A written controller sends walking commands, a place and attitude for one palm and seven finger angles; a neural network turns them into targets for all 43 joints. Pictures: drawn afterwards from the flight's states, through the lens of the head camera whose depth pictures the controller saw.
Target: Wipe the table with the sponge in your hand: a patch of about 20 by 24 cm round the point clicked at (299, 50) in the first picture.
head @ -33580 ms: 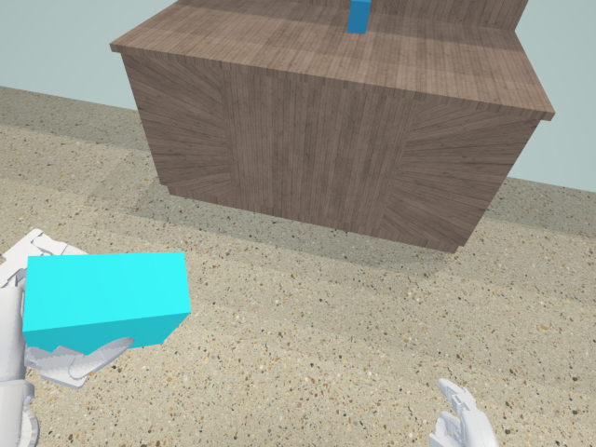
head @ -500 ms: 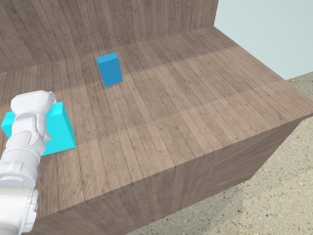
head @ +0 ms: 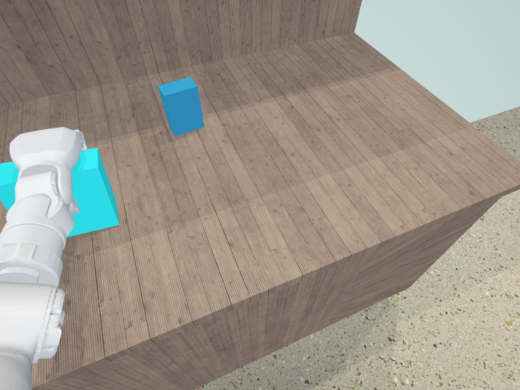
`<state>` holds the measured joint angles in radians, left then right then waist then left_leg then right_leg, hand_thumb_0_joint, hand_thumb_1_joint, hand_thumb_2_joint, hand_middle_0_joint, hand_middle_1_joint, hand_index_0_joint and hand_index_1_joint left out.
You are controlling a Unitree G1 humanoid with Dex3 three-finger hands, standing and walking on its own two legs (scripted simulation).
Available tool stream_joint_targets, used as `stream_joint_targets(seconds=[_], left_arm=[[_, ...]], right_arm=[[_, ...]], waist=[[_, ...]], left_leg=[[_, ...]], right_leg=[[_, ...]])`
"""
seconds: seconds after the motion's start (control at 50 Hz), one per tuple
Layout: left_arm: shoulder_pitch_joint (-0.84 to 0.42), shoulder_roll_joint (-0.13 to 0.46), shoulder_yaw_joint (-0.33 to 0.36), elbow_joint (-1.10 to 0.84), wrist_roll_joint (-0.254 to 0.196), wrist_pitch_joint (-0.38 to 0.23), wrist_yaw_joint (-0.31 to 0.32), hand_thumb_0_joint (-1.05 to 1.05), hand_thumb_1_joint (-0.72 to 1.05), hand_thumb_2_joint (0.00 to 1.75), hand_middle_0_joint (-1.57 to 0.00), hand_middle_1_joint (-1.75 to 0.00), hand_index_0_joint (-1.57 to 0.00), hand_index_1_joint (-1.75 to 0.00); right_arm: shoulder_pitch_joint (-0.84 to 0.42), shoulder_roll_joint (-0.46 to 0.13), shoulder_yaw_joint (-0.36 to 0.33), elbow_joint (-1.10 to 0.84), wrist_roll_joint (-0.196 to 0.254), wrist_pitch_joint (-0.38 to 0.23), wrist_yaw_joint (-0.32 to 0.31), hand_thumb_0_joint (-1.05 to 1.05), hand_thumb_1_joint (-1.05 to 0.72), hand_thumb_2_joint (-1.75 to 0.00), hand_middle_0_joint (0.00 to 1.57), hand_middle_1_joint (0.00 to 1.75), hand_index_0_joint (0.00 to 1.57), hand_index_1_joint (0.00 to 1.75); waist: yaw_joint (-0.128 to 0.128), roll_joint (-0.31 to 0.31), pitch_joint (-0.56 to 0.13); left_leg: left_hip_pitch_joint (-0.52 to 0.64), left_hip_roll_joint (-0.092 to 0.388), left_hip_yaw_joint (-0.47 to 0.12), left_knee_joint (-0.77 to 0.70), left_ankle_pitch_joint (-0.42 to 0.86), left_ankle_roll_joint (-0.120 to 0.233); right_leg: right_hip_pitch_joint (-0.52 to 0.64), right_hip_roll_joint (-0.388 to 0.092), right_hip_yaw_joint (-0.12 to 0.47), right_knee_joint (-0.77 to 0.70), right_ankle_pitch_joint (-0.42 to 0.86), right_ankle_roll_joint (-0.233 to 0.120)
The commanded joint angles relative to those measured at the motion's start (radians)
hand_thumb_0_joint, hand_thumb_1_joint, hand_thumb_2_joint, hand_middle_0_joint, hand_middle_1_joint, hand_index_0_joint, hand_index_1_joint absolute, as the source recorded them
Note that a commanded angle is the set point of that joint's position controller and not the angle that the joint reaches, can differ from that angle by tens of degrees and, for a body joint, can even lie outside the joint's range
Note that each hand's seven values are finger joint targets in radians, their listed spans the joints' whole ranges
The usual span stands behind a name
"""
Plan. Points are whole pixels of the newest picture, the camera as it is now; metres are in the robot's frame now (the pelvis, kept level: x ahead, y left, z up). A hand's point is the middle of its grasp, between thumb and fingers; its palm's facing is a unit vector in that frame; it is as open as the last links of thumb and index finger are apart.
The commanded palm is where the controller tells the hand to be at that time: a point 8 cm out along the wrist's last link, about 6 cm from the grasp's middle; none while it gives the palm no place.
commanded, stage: slide across to the middle lane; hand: left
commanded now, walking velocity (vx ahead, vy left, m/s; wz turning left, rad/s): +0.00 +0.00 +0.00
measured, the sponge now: (69, 206) +0.40 +0.34 +0.03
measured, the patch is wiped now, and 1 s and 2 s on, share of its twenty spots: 0.35 0.50 0.80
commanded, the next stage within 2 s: wipe back along the middle lane in 0.50 s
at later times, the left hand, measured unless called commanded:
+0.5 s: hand (106, 160) +0.45 +0.27 +0.09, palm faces -0.05 +0.01 -1.00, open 10.5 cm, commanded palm +0.44 +0.26 +0.14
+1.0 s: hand (112, 179) +0.42 +0.25 +0.08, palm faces -0.01 -0.03 -1.00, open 10.5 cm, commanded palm +0.38 +0.24 +0.12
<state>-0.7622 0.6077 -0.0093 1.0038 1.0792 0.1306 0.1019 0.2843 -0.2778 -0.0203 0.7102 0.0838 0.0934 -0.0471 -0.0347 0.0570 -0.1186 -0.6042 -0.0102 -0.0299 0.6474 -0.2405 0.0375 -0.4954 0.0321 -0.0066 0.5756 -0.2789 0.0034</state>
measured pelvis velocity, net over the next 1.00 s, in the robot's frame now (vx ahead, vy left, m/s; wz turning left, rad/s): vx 0.04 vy -0.02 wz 0.01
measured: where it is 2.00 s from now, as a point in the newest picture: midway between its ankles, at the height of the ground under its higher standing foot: outside the picture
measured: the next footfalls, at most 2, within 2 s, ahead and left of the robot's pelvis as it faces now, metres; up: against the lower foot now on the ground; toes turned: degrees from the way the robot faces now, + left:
none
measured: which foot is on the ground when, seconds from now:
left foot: down 0.00-1.00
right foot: down 0.00-1.00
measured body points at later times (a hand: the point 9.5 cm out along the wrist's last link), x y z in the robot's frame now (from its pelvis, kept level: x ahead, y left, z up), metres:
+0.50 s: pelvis +0.02 +0.00 +0.00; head +0.06 +0.00 +0.45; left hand +0.45 +0.27 +0.14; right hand +0.14 -0.25 -0.12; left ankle +0.04 +0.09 -0.72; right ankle +0.00 -0.13 -0.72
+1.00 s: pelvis +0.04 -0.02 +0.01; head +0.05 -0.04 +0.46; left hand +0.42 +0.25 +0.14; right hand +0.20 -0.28 -0.10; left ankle +0.04 +0.09 -0.72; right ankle +0.00 -0.13 -0.72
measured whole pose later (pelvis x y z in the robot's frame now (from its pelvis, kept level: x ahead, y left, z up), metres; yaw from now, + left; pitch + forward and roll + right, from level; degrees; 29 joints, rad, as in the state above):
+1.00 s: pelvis +0.04 -0.02 +0.01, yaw +1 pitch +7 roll -1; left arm -0.50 0.39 -0.13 0.62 1.00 0.41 0.13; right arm 0.16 -0.30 -0.02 0.68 0.09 0.15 -0.02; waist 0.01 0.07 -0.12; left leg -0.41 -0.01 -0.03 0.55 -0.27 0.02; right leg -0.30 0.03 -0.01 0.49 -0.31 -0.02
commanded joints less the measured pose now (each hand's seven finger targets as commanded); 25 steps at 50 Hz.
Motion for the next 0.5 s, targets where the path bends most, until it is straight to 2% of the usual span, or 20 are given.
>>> stream_joint_targets(seconds=[0.0,0.02,0.04,0.06,0.08,0.1,0.12,0.14,0.16,0.18,0.2,0.24,0.3,0.34,0.36,0.42,0.44,0.48], left_arm=[[-0.345,0.182,0.029,-0.218,-0.021,0.009,0.057,0.0,0.1,1.3,-1.2,-1.6,-1.2,-1.6],[-0.351,0.142,-0.007,-0.219,-0.032,0.013,0.059,0.0,0.1,1.3,-1.2,-1.6,-1.2,-1.6],[-0.356,0.153,0.009,-0.199,-0.042,0.022,0.065,0.0,0.1,1.3,-1.2,-1.6,-1.2,-1.6],[-0.375,0.124,-0.022,-0.198,-0.051,0.032,0.064,0.0,0.1,1.3,-1.2,-1.6,-1.2,-1.6],[-0.4,0.127,-0.02,-0.196,-0.055,0.041,0.067,0.0,0.1,1.3,-1.2,-1.6,-1.2,-1.6],[-0.454,0.12,-0.027,-0.227,-0.057,0.039,0.066,0.0,0.1,1.3,-1.2,-1.6,-1.2,-1.6],[-0.441,0.085,-0.057,-0.21,-0.052,0.05,0.067,0.0,0.1,1.3,-1.2,-1.6,-1.2,-1.6],[-0.471,0.039,-0.096,-0.22,-0.052,0.056,0.066,0.0,0.1,1.3,-1.2,-1.6,-1.2,-1.6],[-0.463,0.048,-0.085,-0.215,-0.045,0.061,0.065,0.0,0.1,1.3,-1.2,-1.6,-1.2,-1.6],[-0.464,0.032,-0.1,-0.211,-0.039,0.065,0.063,0.0,0.1,1.3,-1.2,-1.6,-1.2,-1.6],[-0.463,0.03,-0.088,-0.221,-0.045,0.062,0.06,0.0,0.1,1.3,-1.2,-1.6,-1.2,-1.6],[-0.489,-0.024,-0.133,-0.219,-0.053,0.069,0.058,0.0,0.1,1.3,-1.2,-1.6,-1.2,-1.6],[-0.503,-0.076,-0.152,-0.234,-0.081,0.08,0.058,0.0,0.1,1.3,-1.2,-1.6,-1.2,-1.6],[-0.53,-0.07,-0.151,-0.216,-0.08,0.097,0.064,0.0,0.1,1.3,-1.2,-1.6,-1.2,-1.6],[-0.543,-0.084,-0.163,-0.212,-0.076,0.11,0.065,0.0,0.1,1.3,-1.2,-1.6,-1.2,-1.6],[-0.564,-0.007,-0.099,-0.197,-0.035,0.133,0.09,0.0,0.1,1.3,-1.2,-1.6,-1.2,-1.6],[-0.517,0.027,-0.062,-0.16,-0.027,0.148,0.1,0.0,0.1,1.3,-1.2,-1.6,-1.2,-1.6],[-0.486,0.018,-0.069,-0.137,-0.028,0.175,0.102,0.0,0.1,1.3,-1.2,-1.6,-1.2,-1.6]], right_arm=[[-0.019,-0.146,-0.054,-0.098,-0.004,-0.041,-0.007,0.0,-0.9,-0.9,0.2,0.3,0.2,0.3],[-0.015,-0.146,-0.055,-0.094,-0.003,-0.042,-0.007,0.0,-0.9,-0.9,0.2,0.3,0.2,0.3],[-0.018,-0.146,-0.053,-0.084,-0.001,-0.044,-0.006,0.0,-0.9,-0.9,0.2,0.3,0.2,0.3],[-0.028,-0.145,-0.049,-0.083,0.002,-0.047,-0.005,0.0,-0.9,-0.9,0.2,0.3,0.2,0.3],[-0.033,-0.146,-0.048,-0.074,0.004,-0.049,-0.006,0.0,-0.9,-0.9,0.2,0.3,0.2,0.3],[-0.043,-0.145,-0.046,-0.071,0.004,-0.056,-0.008,0.0,-0.9,-0.9,0.2,0.3,0.2,0.3],[-0.036,-0.143,-0.049,-0.066,0.003,-0.06,-0.006,0.0,-0.9,-0.9,0.2,0.3,0.2,0.3],[-0.042,-0.137,-0.047,-0.062,0.005,-0.066,-0.004,0.0,-0.9,-0.9,0.2,0.3,0.2,0.3],[-0.035,-0.138,-0.05,-0.054,0.001,-0.068,-0.002,0.0,-0.9,-0.9,0.2,0.3,0.2,0.3],[-0.036,-0.136,-0.049,-0.053,0.0,-0.068,-0.001,0.0,-0.9,-0.9,0.2,0.3,0.2,0.3],[-0.042,-0.135,-0.05,-0.052,-0.001,-0.07,-0.003,0.0,-0.9,-0.9,0.2,0.3,0.2,0.3],[-0.042,-0.132,-0.048,-0.05,-0.001,-0.072,-0.001,0.0,-0.9,-0.9,0.2,0.3,0.2,0.3],[-0.059,-0.126,-0.047,-0.051,-0.001,-0.078,0.001,0.0,-0.9,-0.9,0.2,0.3,0.2,0.3],[-0.063,-0.127,-0.044,-0.043,-0.001,-0.077,0.003,0.0,-0.9,-0.9,0.2,0.3,0.2,0.3],[-0.066,-0.125,-0.042,-0.044,-0.002,-0.077,0.005,0.0,-0.9,-0.9,0.2,0.3,0.2,0.3],[-0.063,-0.131,-0.038,-0.043,-0.014,-0.068,0.01,0.0,-0.9,-0.9,0.2,0.3,0.2,0.3],[-0.064,-0.129,-0.038,-0.043,-0.015,-0.062,0.013,0.0,-0.9,-0.9,0.2,0.3,0.2,0.3],[-0.078,-0.128,-0.031,-0.053,-0.017,-0.05,0.017,0.0,-0.9,-0.9,0.2,0.3,0.2,0.3]], waist=[[-0.003,0.015,-0.309],[-0.018,0.007,-0.294],[-0.019,-0.009,-0.265],[-0.028,-0.01,-0.237],[-0.033,-0.023,-0.225],[-0.037,0.007,-0.225],[-0.038,0.017,-0.215],[-0.051,0.025,-0.214],[-0.042,0.041,-0.23],[-0.047,0.037,-0.232],[-0.04,0.032,-0.249],[-0.055,0.014,-0.244],[-0.049,0.0,-0.273],[-0.052,-0.001,-0.259],[-0.049,0.018,-0.261],[-0.035,0.003,-0.286],[-0.017,-0.003,-0.308],[-0.009,-0.028,-0.314]], left_leg=[[0.358,0.018,-0.05,-0.098,0.127,0.005],[0.367,0.016,-0.052,-0.1,0.115,0.007],[0.356,0.018,-0.051,-0.107,0.097,0.006],[0.346,0.016,-0.053,-0.117,0.07,0.005],[0.346,0.018,-0.055,-0.129,0.04,0.006],[0.366,0.02,-0.067,-0.139,0.046,0.003],[0.379,0.019,-0.076,-0.144,0.031,0.002],[0.393,0.021,-0.074,-0.144,0.027,0.001],[0.406,0.021,-0.079,-0.143,0.036,-0.002],[0.412,0.021,-0.08,-0.142,0.044,-0.004],[0.426,0.024,-0.091,-0.145,0.063,-0.008],[0.438,0.025,-0.093,-0.14,0.066,-0.01],[0.455,0.024,-0.098,-0.14,0.091,-0.014],[0.454,0.024,-0.095,-0.14,0.08,-0.015],[0.45,0.018,-0.089,-0.138,0.085,-0.015],[0.428,0.013,-0.073,-0.123,0.153,-0.015],[0.421,0.012,-0.065,-0.119,0.183,-0.017],[0.393,0.008,-0.044,-0.111,0.218,-0.016]], right_leg=[[0.01,0.023,-0.02,-0.1,0.112,-0.058],[0.004,0.025,-0.023,-0.105,0.103,-0.052],[0.001,0.024,-0.025,-0.11,0.097,-0.05],[-0.006,0.022,-0.026,-0.116,0.084,-0.047],[-0.008,0.02,-0.025,-0.121,0.072,-0.045],[-0.019,0.019,-0.026,-0.118,0.081,-0.05],[-0.029,0.022,-0.031,-0.117,0.068,-0.051],[-0.043,0.02,-0.031,-0.116,0.07,-0.049],[-0.042,0.022,-0.032,-0.113,0.076,-0.053],[-0.043,0.022,-0.032,-0.113,0.079,-0.055],[-0.037,0.023,-0.034,-0.111,0.091,-0.058],[-0.047,0.023,-0.037,-0.11,0.094,-0.054],[-0.031,0.021,-0.042,-0.103,0.113,-0.054],[-0.039,0.02,-0.044,-0.104,0.107,-0.051],[-0.038,0.021,-0.043,-0.103,0.108,-0.053],[0.0,0.024,-0.045,-0.096,0.138,-0.059],[0.024,0.023,-0.044,-0.094,0.152,-0.061],[0.063,0.019,-0.04,-0.097,0.191,-0.056]])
